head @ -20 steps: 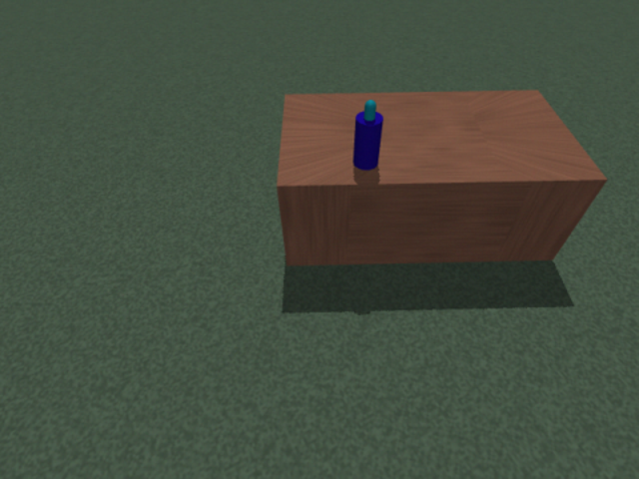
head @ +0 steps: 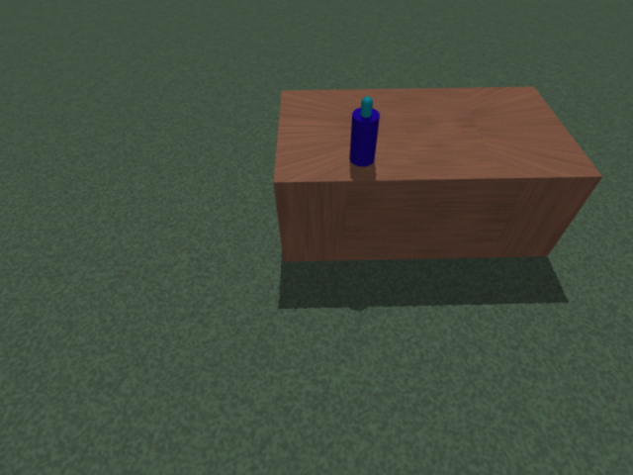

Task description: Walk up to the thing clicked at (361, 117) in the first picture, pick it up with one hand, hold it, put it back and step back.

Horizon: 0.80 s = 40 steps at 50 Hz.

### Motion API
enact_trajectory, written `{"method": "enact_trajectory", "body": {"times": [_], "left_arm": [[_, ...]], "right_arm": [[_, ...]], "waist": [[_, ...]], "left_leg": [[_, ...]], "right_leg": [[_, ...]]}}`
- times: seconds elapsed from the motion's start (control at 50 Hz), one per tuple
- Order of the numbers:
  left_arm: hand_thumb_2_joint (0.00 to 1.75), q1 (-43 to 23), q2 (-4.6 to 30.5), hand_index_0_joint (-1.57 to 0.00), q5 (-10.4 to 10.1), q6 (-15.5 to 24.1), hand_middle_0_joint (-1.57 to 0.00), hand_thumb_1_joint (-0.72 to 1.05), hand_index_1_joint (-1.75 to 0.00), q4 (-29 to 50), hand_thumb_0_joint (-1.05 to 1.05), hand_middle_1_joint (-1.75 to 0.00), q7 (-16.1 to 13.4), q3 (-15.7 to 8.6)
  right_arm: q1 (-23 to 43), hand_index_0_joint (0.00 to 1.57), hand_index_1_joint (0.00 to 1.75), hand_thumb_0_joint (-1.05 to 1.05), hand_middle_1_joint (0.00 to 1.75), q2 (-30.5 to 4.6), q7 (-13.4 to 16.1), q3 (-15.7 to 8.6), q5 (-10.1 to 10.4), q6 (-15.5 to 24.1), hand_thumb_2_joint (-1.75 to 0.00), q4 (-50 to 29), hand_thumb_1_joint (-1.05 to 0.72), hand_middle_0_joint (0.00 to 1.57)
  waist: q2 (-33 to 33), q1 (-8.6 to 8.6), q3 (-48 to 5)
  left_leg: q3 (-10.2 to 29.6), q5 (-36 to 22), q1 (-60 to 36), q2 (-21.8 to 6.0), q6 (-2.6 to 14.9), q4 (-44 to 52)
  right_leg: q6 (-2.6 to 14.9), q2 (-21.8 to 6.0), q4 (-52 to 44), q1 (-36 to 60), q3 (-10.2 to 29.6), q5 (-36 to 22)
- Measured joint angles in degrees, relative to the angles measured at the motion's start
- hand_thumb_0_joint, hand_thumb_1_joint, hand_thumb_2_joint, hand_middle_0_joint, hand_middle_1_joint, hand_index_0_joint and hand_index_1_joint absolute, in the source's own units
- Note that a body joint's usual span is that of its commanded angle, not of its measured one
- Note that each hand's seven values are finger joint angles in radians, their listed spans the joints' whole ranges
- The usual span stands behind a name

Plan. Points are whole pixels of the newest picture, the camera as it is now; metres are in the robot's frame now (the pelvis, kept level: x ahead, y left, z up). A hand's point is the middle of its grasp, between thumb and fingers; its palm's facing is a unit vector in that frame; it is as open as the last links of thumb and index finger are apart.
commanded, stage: stand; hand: right
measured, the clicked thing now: (364, 130) +1.16 -0.14 -0.25
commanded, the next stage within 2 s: walk up in 0.72 s
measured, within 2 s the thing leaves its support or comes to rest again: neither
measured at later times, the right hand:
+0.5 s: hand out of the picture +0.08 -0.25 -0.16, palm faces -0.03 +0.94 -0.33, open 7.4 cm
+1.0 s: hand out of the picture +0.14 -0.25 -0.15, palm faces -0.09 +0.92 -0.39, open 7.4 cm
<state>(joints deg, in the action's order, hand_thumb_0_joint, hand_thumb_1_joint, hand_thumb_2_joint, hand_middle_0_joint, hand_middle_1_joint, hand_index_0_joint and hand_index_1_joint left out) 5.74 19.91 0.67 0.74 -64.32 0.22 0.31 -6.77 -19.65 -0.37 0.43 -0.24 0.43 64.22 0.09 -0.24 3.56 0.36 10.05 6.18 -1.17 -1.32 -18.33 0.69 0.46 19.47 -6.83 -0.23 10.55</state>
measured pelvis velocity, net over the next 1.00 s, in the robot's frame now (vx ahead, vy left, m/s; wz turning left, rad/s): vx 0.06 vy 0.04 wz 0.03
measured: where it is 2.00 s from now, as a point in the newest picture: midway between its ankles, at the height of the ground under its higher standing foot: (305, 399)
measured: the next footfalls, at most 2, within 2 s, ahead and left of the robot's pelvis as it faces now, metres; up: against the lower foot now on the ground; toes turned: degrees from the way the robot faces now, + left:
left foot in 1.04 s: +0.20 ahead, +0.20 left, +0.00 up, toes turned +5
right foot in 1.54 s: +0.44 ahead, -0.06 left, +0.00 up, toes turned -4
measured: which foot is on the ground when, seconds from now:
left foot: down 0.00-0.78, up 0.80-1.00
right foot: down 0.00-1.00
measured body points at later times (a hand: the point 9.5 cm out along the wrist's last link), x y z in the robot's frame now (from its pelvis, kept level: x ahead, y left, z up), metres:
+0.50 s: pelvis +0.01 +0.00 +0.00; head +0.02 +0.00 +0.45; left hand +0.09 +0.30 -0.13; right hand +0.08 -0.30 -0.13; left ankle +0.00 +0.13 -0.75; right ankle +0.00 -0.11 -0.75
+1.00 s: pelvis +0.06 +0.04 -0.01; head +0.08 +0.04 +0.44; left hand +0.06 +0.37 -0.13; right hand +0.15 -0.29 -0.12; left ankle +0.13 +0.18 -0.73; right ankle +0.00 -0.11 -0.75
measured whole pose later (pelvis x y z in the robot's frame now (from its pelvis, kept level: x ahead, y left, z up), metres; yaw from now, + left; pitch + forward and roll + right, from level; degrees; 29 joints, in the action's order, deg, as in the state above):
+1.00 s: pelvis +0.06 +0.04 -0.01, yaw +2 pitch -2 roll -2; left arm 16.1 23.4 2.4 2.6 -58.0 2.9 -4.4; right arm -11.6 -24.9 -4.4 -5.2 -2.0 1.0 58.3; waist 1.5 -2.7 4.1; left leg 0.9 21.0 21.7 -4.2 0.7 -37.3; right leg 0.3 -0.9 20.2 -1.1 -1.3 17.2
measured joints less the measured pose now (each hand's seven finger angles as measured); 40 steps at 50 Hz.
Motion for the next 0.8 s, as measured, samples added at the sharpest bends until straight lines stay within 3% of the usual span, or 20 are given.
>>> {"method": "enact_trajectory", "body": {"times": [0.72,0.8], "left_arm": [[0.90,0.19,0.15,-0.20,0.01,0.09,-0.21,0.90,-0.30,0.11,0.01,-0.30,-0.26,0.11],[0.90,2.92,0.43,-0.21,1.16,1.05,-0.21,0.90,-0.30,2.56,0.01,-0.30,1.65,-2.18]], "right_arm": [[0.20,0.21,0.30,0.01,0.30,-0.13,-0.01,-0.06,0.00,-0.17,-0.90,0.21,-0.90,0.20],[-2.65,0.21,0.30,0.01,0.30,-0.96,-2.00,-2.23,-1.21,-0.09,-0.90,-2.28,-0.90,0.21]], "waist": [[0.11,0.13,-0.20],[0.57,0.09,-1.65]], "left_leg": [[-0.02,0.36,-0.83,-0.23,-0.12,0.81],[0.47,13.22,2.69,-0.16,3.12,-8.49]], "right_leg": [[0.06,0.21,-1.19,0.99,0.01,0.14],[1.43,0.50,3.93,-0.61,-0.33,8.06]]}}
